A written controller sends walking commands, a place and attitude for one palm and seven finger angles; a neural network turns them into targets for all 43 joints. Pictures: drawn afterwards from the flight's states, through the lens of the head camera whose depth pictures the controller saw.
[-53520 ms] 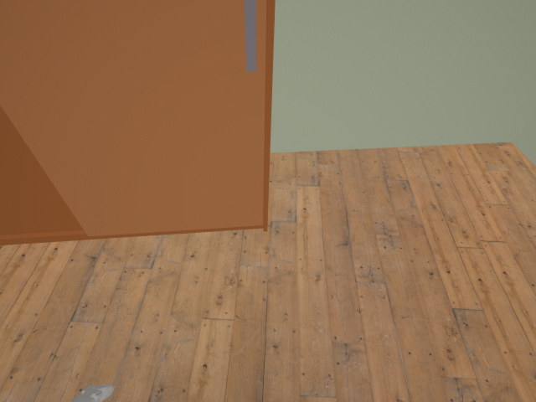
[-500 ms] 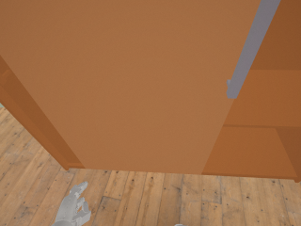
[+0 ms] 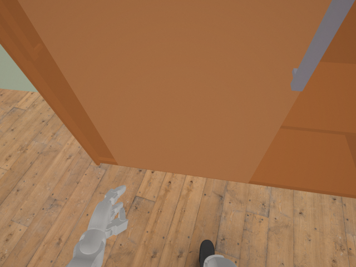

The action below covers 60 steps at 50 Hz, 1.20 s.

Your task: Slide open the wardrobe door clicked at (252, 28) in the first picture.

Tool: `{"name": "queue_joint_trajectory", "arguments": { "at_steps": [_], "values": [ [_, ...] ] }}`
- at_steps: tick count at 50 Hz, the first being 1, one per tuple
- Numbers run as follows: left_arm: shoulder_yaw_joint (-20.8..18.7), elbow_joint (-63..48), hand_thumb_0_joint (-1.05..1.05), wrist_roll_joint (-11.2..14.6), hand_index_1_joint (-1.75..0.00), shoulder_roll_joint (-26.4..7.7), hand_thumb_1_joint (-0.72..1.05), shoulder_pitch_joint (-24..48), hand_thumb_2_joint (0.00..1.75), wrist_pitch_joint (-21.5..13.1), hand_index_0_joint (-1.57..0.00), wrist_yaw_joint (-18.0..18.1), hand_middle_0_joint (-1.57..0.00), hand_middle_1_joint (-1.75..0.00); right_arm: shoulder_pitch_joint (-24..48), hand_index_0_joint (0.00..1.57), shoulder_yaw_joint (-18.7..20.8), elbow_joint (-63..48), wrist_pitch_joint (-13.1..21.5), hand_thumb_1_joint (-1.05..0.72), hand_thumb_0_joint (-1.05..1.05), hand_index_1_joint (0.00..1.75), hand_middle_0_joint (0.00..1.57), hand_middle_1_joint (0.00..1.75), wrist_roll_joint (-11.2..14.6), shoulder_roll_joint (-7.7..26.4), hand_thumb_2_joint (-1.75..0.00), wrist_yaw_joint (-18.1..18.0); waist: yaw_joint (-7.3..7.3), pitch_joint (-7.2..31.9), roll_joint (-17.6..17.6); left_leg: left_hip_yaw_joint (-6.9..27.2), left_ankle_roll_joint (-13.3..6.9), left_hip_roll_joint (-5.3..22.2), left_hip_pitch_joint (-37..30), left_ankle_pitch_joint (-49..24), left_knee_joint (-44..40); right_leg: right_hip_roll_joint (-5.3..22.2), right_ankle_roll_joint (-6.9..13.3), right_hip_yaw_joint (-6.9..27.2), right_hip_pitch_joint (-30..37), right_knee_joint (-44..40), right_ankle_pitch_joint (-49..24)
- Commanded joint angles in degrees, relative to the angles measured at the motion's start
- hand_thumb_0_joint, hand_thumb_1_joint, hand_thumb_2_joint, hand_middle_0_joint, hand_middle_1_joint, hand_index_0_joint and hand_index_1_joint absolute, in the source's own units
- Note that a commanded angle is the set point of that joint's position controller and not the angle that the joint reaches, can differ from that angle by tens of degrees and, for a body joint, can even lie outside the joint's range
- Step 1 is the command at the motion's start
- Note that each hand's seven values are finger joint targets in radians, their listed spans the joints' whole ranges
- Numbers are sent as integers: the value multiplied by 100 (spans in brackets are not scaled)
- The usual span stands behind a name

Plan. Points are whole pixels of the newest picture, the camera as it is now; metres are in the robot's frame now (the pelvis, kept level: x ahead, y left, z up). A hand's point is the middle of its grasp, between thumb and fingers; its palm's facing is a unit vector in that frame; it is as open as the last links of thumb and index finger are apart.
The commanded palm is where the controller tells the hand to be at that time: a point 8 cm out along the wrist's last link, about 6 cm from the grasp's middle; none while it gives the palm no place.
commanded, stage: stop stepping back and stand still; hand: right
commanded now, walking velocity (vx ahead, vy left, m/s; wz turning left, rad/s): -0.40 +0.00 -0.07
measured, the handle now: (321, 30) +0.56 -0.29 +0.20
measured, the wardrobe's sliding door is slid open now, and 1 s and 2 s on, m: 0.61 0.61 0.61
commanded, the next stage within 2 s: let the arm hang, fingers relaxed in 0.84 s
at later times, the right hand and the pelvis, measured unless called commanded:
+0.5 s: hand out of the picture +0.10 -0.28 +0.17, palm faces +0.44 +0.78 -0.44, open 7.4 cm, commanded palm +0.05 -0.31 +0.18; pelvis -0.08 +0.00 +0.01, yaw -2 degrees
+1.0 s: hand out of the picture +0.14 -0.32 +0.11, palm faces +0.43 +0.77 -0.47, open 7.4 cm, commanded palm none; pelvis -0.05 -0.04 -0.01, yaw -6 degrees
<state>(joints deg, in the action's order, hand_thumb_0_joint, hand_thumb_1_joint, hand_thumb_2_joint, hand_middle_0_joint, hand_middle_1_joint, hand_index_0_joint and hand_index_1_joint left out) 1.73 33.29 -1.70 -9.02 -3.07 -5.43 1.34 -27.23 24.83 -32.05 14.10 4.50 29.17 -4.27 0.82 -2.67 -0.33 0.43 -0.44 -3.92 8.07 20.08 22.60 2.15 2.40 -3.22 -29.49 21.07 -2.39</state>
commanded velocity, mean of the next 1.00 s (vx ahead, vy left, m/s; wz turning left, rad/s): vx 0.11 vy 0.01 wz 0.00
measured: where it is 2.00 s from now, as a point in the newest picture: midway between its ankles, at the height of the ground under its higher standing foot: outside the picture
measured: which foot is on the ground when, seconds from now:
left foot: down 0.00-1.00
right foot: down 0.00-0.00, up 0.02-0.14, down 0.16-0.44, up 0.46-0.60, down 0.62-1.00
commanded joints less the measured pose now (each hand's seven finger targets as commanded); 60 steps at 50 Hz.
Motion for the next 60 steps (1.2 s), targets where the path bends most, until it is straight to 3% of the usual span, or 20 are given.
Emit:
{"name": "queue_joint_trajectory", "arguments": {
  "at_steps": [1, 4, 10, 17, 20, 23, 28, 29, 31, 33, 38, 41, 46, 47, 49, 51, 54, 57, 59, 60],
  "values": [
    [-474, -838, 0, 233, -30, -835, 90, -122, 90, -56, -20, 167, -20, -30, -886, 20, 1124, -908, 240, -90, 0, 30, 20, 30, 195, 1058, -90, -235, 146, 1195, -1597, 1135, -840, 2146, 2206, -1452, -1226, -516, -450, 240, 1682, 3204, 2362],
    [-180, -784, 0, 99, -30, -758, 90, -96, 90, -19, -20, 283, -20, -30, -259, 20, 802, -784, 0, -90, 0, 30, 20, 30, -71, 853, -90, -329, -71, 787, -184, 783, -706, 1957, 760, -3896, -92, -91, -277, 359, 399, 2340, 2294],
    [-407, -707, 0, 312, -30, -1187, 90, -562, 90, -311, -20, 504, -20, -30, 80, 20, 393, -186, -107, -90, 0, 30, 20, 30, -211, 571, -90, -554, 23, 1334, 69, 215, 212, 571, 487, -2658, 344, 371, 132, 921, 2261, 516, -1230],
    [-448, -713, 0, 161, -30, -1148, 90, -476, 90, -524, -20, 431, -20, -30, -170, 20, 539, -747, 56, -90, 0, 30, 20, 30, -325, 454, -90, -479, 7, 638, 1217, -249, -34, 22, -775, 279, 535, 451, 86, 1566, -139, -1445, 4349],
    [-477, -634, 0, 103, -30, -1015, 90, -557, 90, -475, -20, 377, -20, -30, -464, 20, 640, -388, 109, -90, 0, 30, 20, 30, -236, 534, -90, -427, -13, 775, 236, 230, -347, 572, -16, 929, -497, -128, -106, 743, 564, 130, 3147],
    [-574, -393, 0, 124, -30, -1084, 90, -676, 90, -365, -20, 362, -20, -30, 126, 20, 429, -304, 66, -90, 0, 30, 20, 30, -208, 367, -90, -456, -75, 271, -1206, 2497, -1369, 2315, 1433, 2289, -1465, -296, -213, 438, 218, 3750, 2313],
    [-439, -239, 0, 122, -30, -1022, 90, -608, 90, -442, -20, 448, -20, -30, 1523, 20, -32, 28, 45, -90, 0, 30, 20, 30, -407, 217, -90, -576, -242, 11, -202, 806, -685, 1581, 2160, 2043, -310, 10, 0, 107, 1736, 1409, 2612],
    [-439, -301, 0, 133, -30, -1097, 90, -552, 90, -492, -20, 497, -20, -30, 1577, 20, -68, -68, 40, -90, 0, 30, 20, 30, -376, 200, -90, -575, -256, -29, 495, 464, -506, 1173, 2227, 1842, 419, 32, 77, 365, 1925, 623, 2957],
    [-427, -494, 0, 171, -30, -1166, 90, -552, 90, -593, -20, 455, -20, -30, 1592, 20, 150, -713, 166, -90, 0, 30, 20, 30, -393, 316, -90, -619, -124, 264, 2027, -400, 40, 119, 2431, 1071, 2828, 1485, 804, 2973, 1948, -902, 3890],
    [-418, -402, 0, 103, -30, -986, 90, -564, 90, -682, -20, 349, -20, -30, 1089, 20, 491, -701, 164, -90, 0, 30, 20, 30, -353, 591, -90, -558, -162, 293, 1382, 53, 39, 320, 2022, 912, 3637, 1567, 989, 3333, 1069, -1302, 4658],
    [-381, -476, 0, 94, -30, -975, 90, -533, 90, -687, -20, 201, -20, -30, -121, 20, 596, -721, 108, -90, 0, 30, 20, 30, -365, 426, -90, -514, 50, 503, 1006, -363, -101, 252, -666, 345, 715, 641, 262, 978, -365, -3, 3808],
    [-437, -490, 0, 79, -30, -933, 90, -579, 90, -548, -20, 208, -20, -30, 359, 20, 719, -402, 99, -90, 0, 30, 20, 30, -265, 639, -90, -490, -23, 290, -1100, 3091, -1219, 2389, 358, 1498, -1330, -197, -199, 271, -702, 3875, 2904],
    [-300, -303, 0, 102, -30, -796, 90, -626, 90, -593, -20, 272, -20, -30, 440, 20, 542, -97, 180, -90, 0, 30, 20, 30, -281, 363, -90, -521, -115, 577, -566, 963, -801, 1660, 551, -1515, -30, 58, -118, 138, 965, 1636, 2142],
    [-630, 941, 0, 38, -30, -1557, 90, -849, 90, -510, -20, -273, -20, -30, 662, 20, -1667, 3864, -921, -90, 0, 30, 20, 30, -811, -824, -90, 205, -573, 320, 23, -167, -470, 1763, 999, -3411, 1273, 223, -143, 192, 820, 1727, 791],
    [-597, 541, 0, 61, -30, -1357, 90, -1024, 90, 23, -20, -171, -20, -30, 224, 20, -1920, 4120, -1479, -90, 0, 30, 20, 30, -656, -1376, -90, 313, -216, 804, 638, -343, 58, 758, 1631, -699, 2583, 1188, 366, 1677, 1377, 956, -1243],
    [-508, 382, 0, -115, -30, -1615, 90, -1051, 90, 196, -20, -59, -20, -30, 714, 20, -1996, 4398, -1496, -90, 0, 30, 20, 30, -620, -1309, -90, 341, -265, 644, -22, 10, 161, 470, 2028, 1481, 3563, 1798, 1162, 2805, 1215, 404, -2012],
    [-478, 636, 0, -198, -30, -1640, 90, -1136, 90, 222, -20, 25, -20, -30, 1283, 20, -2084, 5522, -1435, -90, 0, 30, 20, 30, -558, -1087, -90, 317, -274, 1130, 129, 291, 195, 515, 2352, 1024, 3459, 1653, 1234, 2422, 2603, 767, -4144],
    [-382, 856, 0, -58, -30, -1400, 90, -448, 90, 415, -20, 2, -20, -30, 848, 20, -2097, 6819, -1408, -90, 0, 30, 20, 30, -569, -862, -90, 359, 204, 1018, 259, 342, 73, 580, 89, -1114, 916, 673, 357, 1100, 1188, 1150, -1229],
    [-322, 1069, 0, 72, -30, -916, 90, -802, 90, 506, -20, -49, -20, -30, 1024, 20, -2179, 7339, -1300, -90, 0, 30, 20, 30, -605, -420, -90, 343, -130, 739, -705, 1995, -566, 2026, 282, -2481, -195, -297, -253, 260, 803, 1803, 2279],
    [-357, 1260, 0, 39, -30, -858, 90, -801, 90, 586, -20, -24, -20, -30, 1236, 20, -2206, 7549, -1274, -90, 0, 30, 20, 30, -603, -512, -90, 350, -179, 554, -504, 2126, -821, 2031, 620, -2481, -352, -289, -249, 349, 1012, 2166, 2829]
  ]
}}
